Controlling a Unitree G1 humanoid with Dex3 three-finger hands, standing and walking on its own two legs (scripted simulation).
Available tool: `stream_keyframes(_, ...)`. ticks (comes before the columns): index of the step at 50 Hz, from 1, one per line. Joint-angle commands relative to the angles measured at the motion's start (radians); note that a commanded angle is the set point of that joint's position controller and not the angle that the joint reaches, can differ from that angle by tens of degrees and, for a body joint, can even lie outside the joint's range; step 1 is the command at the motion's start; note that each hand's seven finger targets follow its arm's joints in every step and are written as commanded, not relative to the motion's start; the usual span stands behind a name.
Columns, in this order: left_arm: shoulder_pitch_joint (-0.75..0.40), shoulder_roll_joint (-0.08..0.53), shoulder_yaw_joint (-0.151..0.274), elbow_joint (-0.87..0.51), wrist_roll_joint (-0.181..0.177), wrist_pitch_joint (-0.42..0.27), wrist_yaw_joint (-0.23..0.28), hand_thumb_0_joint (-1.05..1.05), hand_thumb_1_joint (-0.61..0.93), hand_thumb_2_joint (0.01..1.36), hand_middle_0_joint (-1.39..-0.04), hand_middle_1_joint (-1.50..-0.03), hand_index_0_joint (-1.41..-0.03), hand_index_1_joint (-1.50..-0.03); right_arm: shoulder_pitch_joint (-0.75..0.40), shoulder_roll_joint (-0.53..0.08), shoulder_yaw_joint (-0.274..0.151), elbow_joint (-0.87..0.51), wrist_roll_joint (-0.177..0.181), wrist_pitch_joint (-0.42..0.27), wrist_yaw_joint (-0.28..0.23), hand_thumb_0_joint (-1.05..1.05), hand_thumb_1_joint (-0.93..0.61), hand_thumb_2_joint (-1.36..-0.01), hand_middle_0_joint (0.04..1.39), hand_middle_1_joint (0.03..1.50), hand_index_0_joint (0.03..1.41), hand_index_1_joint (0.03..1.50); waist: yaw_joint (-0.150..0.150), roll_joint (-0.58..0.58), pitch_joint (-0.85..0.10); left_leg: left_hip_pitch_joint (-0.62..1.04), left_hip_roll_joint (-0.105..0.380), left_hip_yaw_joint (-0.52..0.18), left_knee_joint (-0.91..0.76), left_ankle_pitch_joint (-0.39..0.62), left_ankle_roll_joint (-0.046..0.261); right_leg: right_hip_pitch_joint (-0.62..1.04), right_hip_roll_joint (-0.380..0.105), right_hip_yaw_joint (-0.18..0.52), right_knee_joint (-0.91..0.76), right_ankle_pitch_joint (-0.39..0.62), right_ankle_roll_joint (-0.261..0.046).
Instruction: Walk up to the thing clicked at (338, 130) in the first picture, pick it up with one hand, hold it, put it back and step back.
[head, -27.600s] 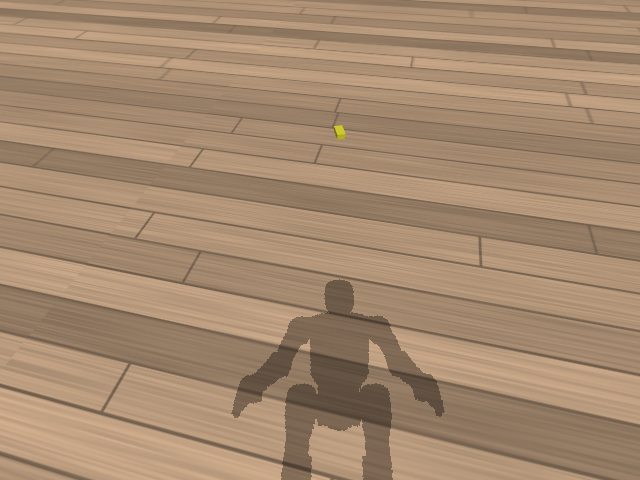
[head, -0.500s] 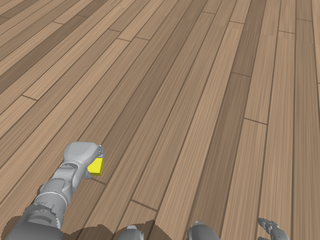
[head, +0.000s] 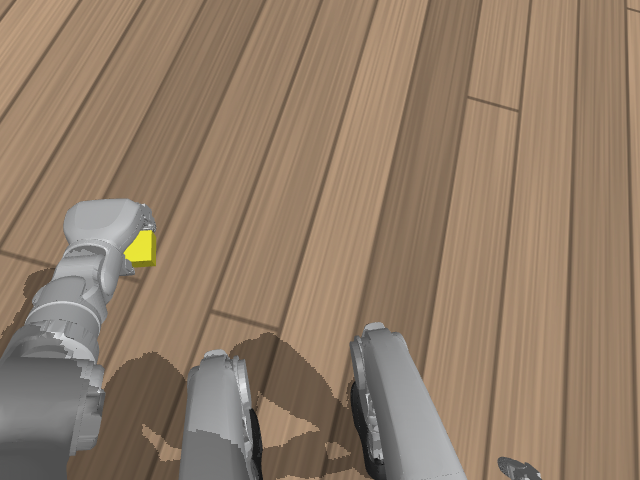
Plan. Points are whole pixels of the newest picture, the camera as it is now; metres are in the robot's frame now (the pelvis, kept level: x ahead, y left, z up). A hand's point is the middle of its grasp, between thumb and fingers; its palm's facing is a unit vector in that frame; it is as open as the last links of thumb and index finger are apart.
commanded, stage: crouch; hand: left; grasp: from above
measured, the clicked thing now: (121, 250) +0.46 +0.24 -0.16
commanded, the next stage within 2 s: lower in 1.22 s
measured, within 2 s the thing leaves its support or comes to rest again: neither
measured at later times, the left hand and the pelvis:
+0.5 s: hand (145, 259) +0.48 +0.25 -0.27, palm faces -0.46 +0.01 -0.89, open 7.5 cm; pelvis -0.01 +0.00 -0.12, yaw -2 degrees
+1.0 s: hand (152, 261) +0.49 +0.25 -0.33, palm faces -0.47 +0.01 -0.88, open 7.5 cm; pelvis -0.02 +0.00 -0.17, yaw -4 degrees
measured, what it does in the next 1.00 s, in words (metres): lowers itself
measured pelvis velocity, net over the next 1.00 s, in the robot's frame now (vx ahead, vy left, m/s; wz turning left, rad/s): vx -0.02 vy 0.00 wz -0.08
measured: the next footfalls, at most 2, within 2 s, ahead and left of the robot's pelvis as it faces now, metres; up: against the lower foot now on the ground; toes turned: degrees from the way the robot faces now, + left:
none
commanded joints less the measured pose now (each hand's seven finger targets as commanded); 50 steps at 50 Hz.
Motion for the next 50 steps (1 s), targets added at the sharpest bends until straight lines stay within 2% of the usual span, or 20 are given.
stream_keyframes(1,-0.385,0.294,0.078,-0.179,0.013,-0.031,0.046,0.0,0.788,0.274,-1.081,-0.375,-1.142,-0.315,0.138,-0.224,-0.067,-0.052,-0.015,-0.033,0.003,0.0,-0.905,-0.9,0.199,0.299,0.2,0.299,-0.008,0.133,-0.645,0.368,-0.038,0.002,-0.142,0.186,0.01,0.207,0.038,-0.086,-0.099,0.15,-0.096)
stream_keyframes(2,-0.385,0.309,0.086,-0.168,0.021,-0.035,0.051,0.0,0.796,0.271,-1.088,-0.359,-1.147,-0.301,0.142,-0.229,-0.066,-0.045,-0.018,-0.033,0.008,0.0,-0.905,-0.9,0.2,0.299,0.2,0.299,-0.006,0.149,-0.655,0.381,-0.037,-0.007,-0.127,0.203,0.006,0.173,0.037,-0.089,-0.074,0.156,-0.098)
stream_keyframes(4,-0.401,0.274,0.072,-0.151,0.028,-0.041,0.056,0.0,0.804,0.291,-1.09,-0.384,-1.151,-0.324,0.149,-0.231,-0.062,-0.038,-0.028,-0.036,0.022,0.0,-0.906,-0.9,0.199,0.299,0.2,0.299,-0.027,0.178,-0.642,0.386,-0.032,-0.019,-0.094,0.231,0.002,0.109,0.035,-0.1,-0.034,0.166,-0.099)
stream_keyframes(6,-0.449,0.311,0.086,-0.162,0.042,-0.043,0.067,0.0,0.778,0.243,-1.079,-0.342,-1.139,-0.283,0.155,-0.242,-0.064,-0.025,-0.033,-0.037,0.029,0.0,-0.907,-0.901,0.199,0.299,0.2,0.299,-0.022,0.216,-0.677,0.398,-0.031,-0.021,-0.061,0.267,-0.002,0.068,0.033,-0.105,0.007,0.185,-0.1)
stream_keyframes(8,-0.473,0.293,0.082,-0.161,0.036,-0.042,0.074,0.0,0.772,0.23,-1.075,-0.332,-1.136,-0.272,0.161,-0.24,-0.062,-0.025,-0.041,-0.04,0.043,0.0,-0.909,-0.902,0.199,0.299,0.2,0.299,-0.043,0.22,-0.679,0.37,-0.031,-0.008,-0.011,0.288,0.003,0.074,0.031,-0.105,0.028,0.214,-0.095)
stream_keyframes(9,-0.472,0.302,0.084,-0.155,0.044,-0.04,0.075,0.0,0.757,0.234,-1.076,-0.326,-1.132,-0.271,0.161,-0.244,-0.06,-0.021,-0.042,-0.038,0.047,0.0,-0.912,-0.903,0.199,0.299,0.2,0.299,-0.038,0.227,-0.695,0.364,-0.033,-0.007,-0.002,0.292,0.002,0.062,0.033,-0.107,0.046,0.217,-0.097)
stream_keyframes(14,-0.521,0.317,0.085,-0.132,0.042,-0.034,0.068,0.0,0.79,0.274,-1.1,-0.342,-1.153,-0.289,0.159,-0.248,-0.058,-0.023,-0.054,-0.036,0.067,0.0,-0.913,-0.904,0.199,0.299,0.2,0.299,-0.062,0.249,-0.673,0.302,-0.031,0.005,0.067,0.26,0.005,0.028,0.032,-0.114,0.1,0.204,-0.094)
stream_keyframes(16,-0.541,0.377,0.107,-0.114,0.052,-0.032,0.07,0.0,0.774,0.291,-1.093,-0.337,-1.142,-0.288,0.152,-0.256,-0.058,-0.02,-0.052,-0.032,0.066,0.0,-0.912,-0.903,0.2,0.299,0.2,0.299,-0.052,0.236,-0.679,0.264,-0.034,0.009,0.087,0.225,0.007,0.018,0.034,-0.115,0.12,0.186,-0.095)
stream_keyframes(18,-0.542,0.339,0.087,-0.094,0.046,-0.035,0.064,0.0,0.793,0.272,-1.097,-0.338,-1.151,-0.284,0.148,-0.252,-0.052,-0.026,-0.058,-0.03,0.074,0.0,-0.91,-0.902,0.2,0.299,0.2,0.299,-0.073,0.221,-0.643,0.209,-0.036,0.013,0.106,0.191,0.009,0.009,0.036,-0.117,0.133,0.167,-0.094)
stream_keyframes(21,-0.569,0.394,0.105,-0.092,0.051,-0.04,0.057,0.0,0.795,0.27,-1.097,-0.336,-1.151,-0.282,0.146,-0.259,-0.045,-0.023,-0.06,-0.026,0.076,0.0,-0.91,-0.902,0.2,0.299,0.2,0.299,-0.069,0.23,-0.649,0.181,-0.039,0.021,0.14,0.191,0.012,0.0,0.037,-0.115,0.158,0.167,-0.093)
stream_keyframes(23,-0.581,0.406,0.108,-0.075,0.056,-0.045,0.055,0.0,0.821,0.286,-1.114,-0.349,-1.168,-0.294,0.145,-0.265,-0.039,-0.027,-0.062,-0.024,0.082,0.0,-0.91,-0.902,0.2,0.299,0.2,0.299,-0.072,0.249,-0.648,0.164,-0.039,0.018,0.157,0.195,0.01,-0.016,0.036,-0.12,0.188,0.173,-0.094)
stream_keyframes(25,-0.564,0.387,0.097,-0.027,0.054,-0.049,0.051,0.0,0.84,0.301,-1.129,-0.362,-1.183,-0.308,0.146,-0.265,-0.031,-0.027,-0.065,-0.021,0.087,0.0,-0.911,-0.902,0.2,0.299,0.2,0.299,-0.094,0.21,-0.604,0.116,-0.041,0.021,0.177,0.177,0.016,-0.019,0.038,-0.123,0.189,0.163,-0.09)
stream_keyframes(27,-0.571,0.44,0.112,0.005,0.06,-0.055,0.047,0.0,0.813,0.278,-1.111,-0.352,-1.165,-0.298,0.139,-0.27,-0.025,-0.027,-0.066,-0.02,0.088,0.0,-0.913,-0.903,0.2,0.299,0.2,0.299,-0.086,0.196,-0.596,0.088,-0.043,0.024,0.194,0.157,0.02,-0.028,0.042,-0.121,0.2,0.147,-0.09)
stream_keyframes(32,-0.593,0.432,0.1,0.021,0.063,-0.074,0.045,0.0,0.823,0.265,-1.106,-0.366,-1.166,-0.305,0.145,-0.278,-0.003,-0.028,-0.075,-0.017,0.096,0.0,-0.913,-0.902,0.2,0.3,0.2,0.3,-0.114,0.234,-0.569,0.07,-0.042,0.017,0.236,0.167,0.016,-0.064,0.045,-0.135,0.24,0.157,-0.09)
stream_keyframes(34,-0.617,0.504,0.128,0.008,0.076,-0.084,0.051,0.0,0.819,0.255,-1.106,-0.357,-1.165,-0.297,0.148,-0.287,0.005,-0.029,-0.078,-0.014,0.097,0.0,-0.913,-0.902,0.2,0.3,0.2,0.3,-0.098,0.256,-0.606,0.054,-0.044,0.021,0.247,0.176,0.015,-0.046,0.048,-0.137,0.262,0.163,-0.09)
stream_keyframes(39,-0.622,0.494,0.111,0.067,0.08,-0.095,0.057,0.0,0.795,0.25,-1.079,-0.35,-1.138,-0.29,0.135,-0.298,0.024,-0.032,-0.082,-0.012,0.1,0.0,-0.907,-0.9,0.2,0.3,0.2,0.3,-0.121,0.256,-0.532,0.012,-0.041,-0.001,0.254,0.096,0.014,-0.131,0.05,-0.159,0.286,0.098,-0.093)
stream_keyframes(41,-0.614,0.493,0.108,0.084,0.088,-0.097,0.058,0.0,0.775,0.251,-1.071,-0.342,-1.126,-0.285,0.141,-0.303,0.033,-0.03,-0.086,-0.012,0.1,0.0,-0.908,-0.9,0.2,0.3,0.2,0.3,-0.126,0.267,-0.521,0.025,-0.04,-0.002,0.269,0.107,0.012,-0.145,0.047,-0.161,0.296,0.11,-0.092)
stream_keyframes(43,-0.633,0.536,0.125,0.061,0.093,-0.1,0.064,0.0,0.788,0.232,-1.071,-0.352,-1.132,-0.29,0.146,-0.307,0.038,-0.032,-0.088,-0.012,0.101,0.0,-0.909,-0.901,0.2,0.3,0.2,0.3,-0.123,0.294,-0.549,0.029,-0.042,0.004,0.285,0.138,0.012,-0.121,0.049,-0.16,0.308,0.137,-0.091)
stream_keyframes(45,-0.629,0.515,0.11,0.081,0.089,-0.1,0.064,0.0,0.803,0.252,-1.09,-0.35,-1.146,-0.293,0.148,-0.308,0.042,-0.032,-0.09,-0.011,0.106,0.0,-0.909,-0.901,0.2,0.3,0.2,0.3,-0.139,0.271,-0.534,0.01,-0.041,0.003,0.297,0.137,0.014,-0.126,0.054,-0.166,0.312,0.137,-0.089)
stream_keyframes(50,-0.632,0.538,0.11,0.09,0.093,-0.105,0.07,0.0,0.804,0.26,-1.102,-0.327,-1.15,-0.277,0.143,-0.314,0.058,-0.029,-0.093,-0.01,0.107,0.0,-0.91,-0.901,0.2,0.3,0.2,0.3,-0.138,0.29,-0.512,-0.003,-0.039,-0.002,0.315,0.124,0.014,-0.15,0.057,-0.174,0.326,0.13,-0.09)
